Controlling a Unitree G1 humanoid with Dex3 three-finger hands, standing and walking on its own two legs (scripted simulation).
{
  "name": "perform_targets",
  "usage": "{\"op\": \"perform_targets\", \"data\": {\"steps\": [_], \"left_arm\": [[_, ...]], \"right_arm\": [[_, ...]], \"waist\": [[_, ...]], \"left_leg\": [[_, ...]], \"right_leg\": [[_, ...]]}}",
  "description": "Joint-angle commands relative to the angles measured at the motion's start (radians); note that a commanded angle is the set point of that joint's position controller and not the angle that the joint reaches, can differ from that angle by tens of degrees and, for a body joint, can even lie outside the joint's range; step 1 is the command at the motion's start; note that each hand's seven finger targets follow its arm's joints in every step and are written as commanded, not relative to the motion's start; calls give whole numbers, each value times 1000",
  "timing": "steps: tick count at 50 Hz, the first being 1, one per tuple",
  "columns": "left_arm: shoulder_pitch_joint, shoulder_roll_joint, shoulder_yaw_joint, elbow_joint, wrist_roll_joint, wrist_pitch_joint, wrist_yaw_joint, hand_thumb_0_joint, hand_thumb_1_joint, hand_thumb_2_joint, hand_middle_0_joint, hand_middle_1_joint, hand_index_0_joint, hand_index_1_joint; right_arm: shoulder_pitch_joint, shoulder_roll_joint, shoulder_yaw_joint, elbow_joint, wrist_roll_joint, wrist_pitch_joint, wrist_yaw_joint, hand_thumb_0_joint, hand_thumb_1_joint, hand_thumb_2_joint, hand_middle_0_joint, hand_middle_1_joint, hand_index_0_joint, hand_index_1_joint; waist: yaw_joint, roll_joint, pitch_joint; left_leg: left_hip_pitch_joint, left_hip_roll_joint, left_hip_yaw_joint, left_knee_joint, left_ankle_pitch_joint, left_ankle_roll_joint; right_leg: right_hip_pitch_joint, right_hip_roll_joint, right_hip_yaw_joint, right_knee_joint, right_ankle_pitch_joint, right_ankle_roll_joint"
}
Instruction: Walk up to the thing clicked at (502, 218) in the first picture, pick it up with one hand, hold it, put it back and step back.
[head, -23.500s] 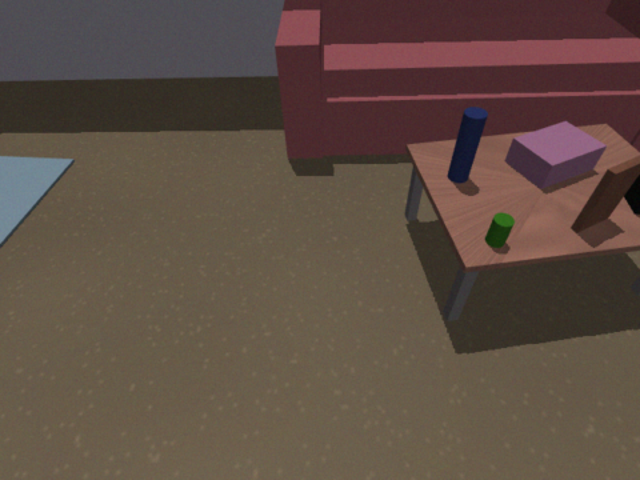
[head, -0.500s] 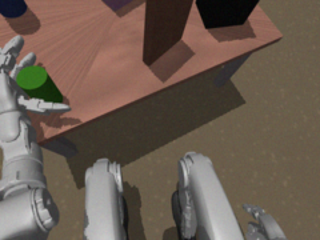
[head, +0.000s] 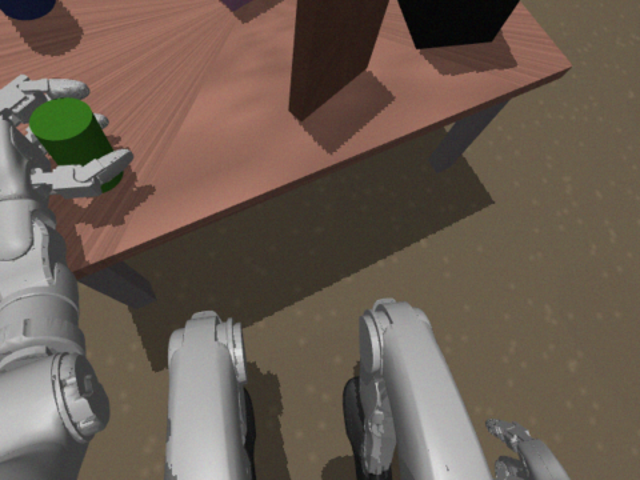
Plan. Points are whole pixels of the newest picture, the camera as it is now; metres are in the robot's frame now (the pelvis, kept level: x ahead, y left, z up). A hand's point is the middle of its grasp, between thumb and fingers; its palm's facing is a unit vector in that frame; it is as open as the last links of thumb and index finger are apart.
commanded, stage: close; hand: left
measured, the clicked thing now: (81, 149) +0.49 +0.26 +0.00
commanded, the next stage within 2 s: settle in 0.06 s
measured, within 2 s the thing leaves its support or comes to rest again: leaves its support in 0.48 s
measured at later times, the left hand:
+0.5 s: hand (77, 130) +0.51 +0.26 +0.02, palm faces +0.20 -0.98 -0.04, open 8.8 cm
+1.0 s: hand (30, 66) +0.51 +0.27 +0.10, palm faces +0.22 -0.97 -0.03, open 8.8 cm
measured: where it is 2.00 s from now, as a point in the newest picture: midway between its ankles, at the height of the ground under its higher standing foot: (305, 462)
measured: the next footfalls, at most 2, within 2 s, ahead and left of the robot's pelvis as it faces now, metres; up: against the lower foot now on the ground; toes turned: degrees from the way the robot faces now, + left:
none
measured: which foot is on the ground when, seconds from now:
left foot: down 0.00-1.00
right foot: down 0.00-1.00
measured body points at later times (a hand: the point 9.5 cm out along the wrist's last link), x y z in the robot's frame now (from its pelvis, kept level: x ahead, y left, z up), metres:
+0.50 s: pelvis +0.01 +0.00 +0.01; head +0.21 +0.06 +0.41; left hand +0.49 +0.31 +0.02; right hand +0.11 -0.26 -0.11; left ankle +0.10 +0.12 -0.37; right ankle +0.09 -0.11 -0.37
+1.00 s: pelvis +0.02 +0.00 +0.09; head +0.22 +0.05 +0.49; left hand +0.50 +0.32 +0.11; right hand +0.12 -0.26 -0.03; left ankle +0.10 +0.12 -0.37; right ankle +0.09 -0.11 -0.37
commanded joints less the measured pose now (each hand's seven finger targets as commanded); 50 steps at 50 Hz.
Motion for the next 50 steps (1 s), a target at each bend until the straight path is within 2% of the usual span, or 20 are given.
{"op": "perform_targets", "data": {"steps": [1,6,8,10,13,16,17,18,21,22,26,27,28,32,34,36,38,42,45,50], "left_arm": [[-345,180,-10,-103,17,-13,28,0,283,836,-1067,-995,-1091,-969],[-352,181,-7,-86,13,-9,33,0,354,952,-1164,-1108,-1187,-1085],[-368,211,4,-95,22,-11,34,0,399,1022,-1203,-1180,-1231,-1154],[-360,194,-7,-92,30,-7,34,0,388,1048,-1167,-1193,-1187,-1178],[-361,234,9,-128,35,1,41,0,357,1081,-1193,-1228,-1210,-1217],[-379,218,3,-181,23,12,41,0,316,1083,-1204,-1243,-1223,-1232],[-369,242,25,-179,21,19,45,0,337,1095,-1209,-1247,-1226,-1238],[-396,234,9,-229,24,19,42,0,360,1099,-1213,-1249,-1231,-1238],[-392,264,27,-287,23,30,46,0,329,1094,-1214,-1252,-1230,-1242],[-433,256,16,-353,17,28,45,0,317,1089,-1213,-1253,-1232,-1242],[-416,298,45,-450,6,45,50,0,321,1078,-1198,-1242,-1217,-1230],[-391,321,69,-455,5,50,53,0,320,1084,-1191,-1240,-1209,-1229],[-375,278,43,-443,4,60,49,0,324,1077,-1189,-1244,-1212,-1229],[-342,271,52,-408,-5,95,59,0,270,1119,-1195,-1269,-1213,-1260],[-298,231,35,-373,-10,111,53,0,275,1119,-1189,-1263,-1208,-1254],[-248,226,42,-351,-7,125,47,0,266,1116,-1173,-1259,-1195,-1247],[-240,199,21,-356,-3,133,43,0,270,1099,-1178,-1249,-1203,-1235],[-277,209,37,-395,-13,131,46,0,279,1112,-1186,-1259,-1212,-1244],[-326,215,36,-444,-22,112,50,0,288,1123,-1193,-1264,-1218,-1250],[-318,231,37,-449,-7,93,58,0,332,1147,-1196,-1270,-1218,-1259]], "right_arm": [[158,-212,-72,-44,-1,-14,-18,0,-875,-883,200,299,200,299],[147,-212,-64,-57,-1,-11,-15,0,-873,-884,200,299,200,299],[151,-221,-65,-60,-3,-8,-15,0,-864,-882,200,299,200,299],[152,-217,-62,-54,-4,-5,-13,0,-879,-888,201,300,201,300],[139,-222,-69,-81,-3,2,-14,0,-882,-890,201,300,200,300],[146,-224,-76,-81,2,7,-17,0,-885,-890,201,300,200,300],[154,-230,-80,-80,6,9,-21,0,-883,-891,201,300,200,300],[157,-226,-82,-84,7,9,-23,0,-883,-890,201,300,200,300],[163,-217,-81,-76,10,11,-29,0,-887,-892,200,300,200,300],[166,-214,-83,-78,10,10,-32,0,-888,-892,200,300,200,300],[178,-209,-86,-86,17,10,-40,0,-892,-893,200,300,200,300],[179,-208,-86,-84,18,10,-41,0,-893,-894,200,300,200,300],[180,-208,-88,-85,19,10,-43,0,-895,-894,201,300,200,300],[181,-197,-89,-83,30,6,-49,0,-891,-895,200,300,200,300],[183,-189,-87,-82,32,3,-50,0,-889,-894,200,300,200,300],[186,-190,-90,-80,35,1,-49,0,-884,-893,200,300,200,300],[186,-190,-94,-89,37,0,-47,0,-881,-891,201,300,200,300],[182,-189,-95,-99,41,-6,-47,0,-876,-889,200,300,200,300],[178,-185,-98,-99,39,-14,-51,0,-876,-890,200,300,200,300],[191,-175,-98,-86,30,-22,-52,0,-879,-892,200,300,200,300]], "waist": [[-49,142,-528],[-54,111,-493],[-51,155,-500],[-49,152,-503],[-31,162,-547],[-29,193,-574],[-23,181,-586],[-24,201,-604],[-6,217,-669],[-14,233,-686],[10,264,-785],[24,266,-798],[8,275,-803],[-7,214,-717],[-16,174,-666],[-6,178,-623],[-7,185,-617],[1,203,-608],[4,217,-643],[10,234,-702]], "left_leg": [[403,-12,14,-247,-17,21],[366,-12,10,-245,-34,24],[394,-11,3,-254,-33,19],[414,-7,-1,-255,-24,18],[411,-11,11,-264,-25,19],[468,-8,1,-291,-35,14],[471,-9,3,-294,-31,16],[496,-8,-6,-306,-32,13],[556,-8,3,-308,46,13],[569,-7,2,-311,67,13],[661,-8,1,-339,170,13],[692,-6,2,-338,212,16],[730,-4,-8,-352,243,12],[671,-5,-2,-384,200,25],[638,-4,7,-387,211,30],[667,0,-7,-423,193,26],[708,4,-24,-456,189,19],[740,7,-35,-493,179,15],[781,6,-24,-504,174,17],[841,-1,-10,-514,245,19]], "right_leg": [[259,25,-1,-290,67,-29],[251,24,-3,-292,46,-26],[234,24,-13,-271,56,-30],[221,24,-17,-268,66,-32],[270,24,-3,-289,56,-29],[260,22,-7,-290,50,-34],[273,23,-3,-302,55,-32],[263,21,-9,-293,59,-35],[319,21,4,-308,122,-34],[323,20,3,-307,144,-35],[408,21,13,-337,216,-36],[421,23,17,-347,247,-35],[418,22,12,-345,267,-38],[459,25,22,-413,246,-31],[489,27,25,-439,265,-27],[467,25,17,-448,236,-33],[457,24,10,-453,227,-38],[458,22,11,-468,219,-40],[483,22,23,-499,219,-38],[547,22,33,-527,273,-35]]}}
